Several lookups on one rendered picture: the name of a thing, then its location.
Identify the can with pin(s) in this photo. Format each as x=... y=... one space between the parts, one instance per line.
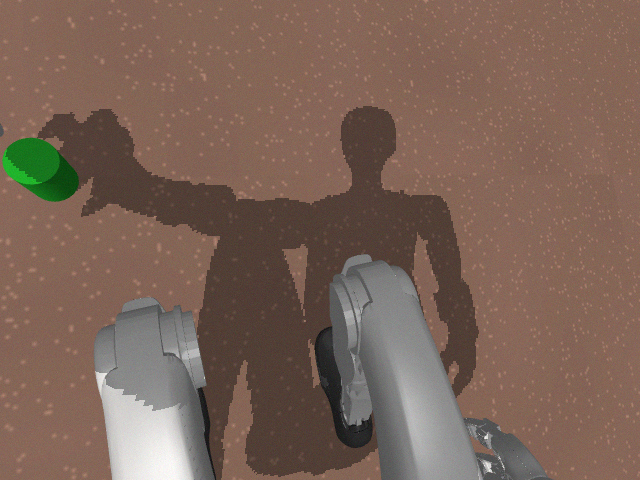
x=39 y=167

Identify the left robot foot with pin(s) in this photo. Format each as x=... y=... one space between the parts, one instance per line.
x=206 y=423

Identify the right robot hand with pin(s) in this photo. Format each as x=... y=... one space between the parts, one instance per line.
x=511 y=460

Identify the right robot foot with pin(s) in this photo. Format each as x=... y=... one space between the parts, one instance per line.
x=350 y=435

